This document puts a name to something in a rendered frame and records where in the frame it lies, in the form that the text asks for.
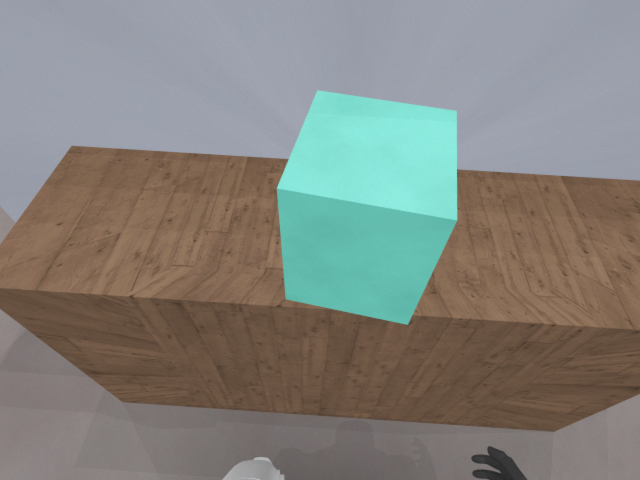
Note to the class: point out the pedestal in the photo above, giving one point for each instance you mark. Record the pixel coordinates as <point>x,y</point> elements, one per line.
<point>160,276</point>

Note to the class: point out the carton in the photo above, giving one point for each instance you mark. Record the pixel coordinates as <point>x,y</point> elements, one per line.
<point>367,203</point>

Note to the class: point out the left robot thigh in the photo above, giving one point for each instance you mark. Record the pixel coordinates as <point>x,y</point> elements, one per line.
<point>254,470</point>

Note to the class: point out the right robot hand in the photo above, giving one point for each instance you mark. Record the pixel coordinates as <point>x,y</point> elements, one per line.
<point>500,461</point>

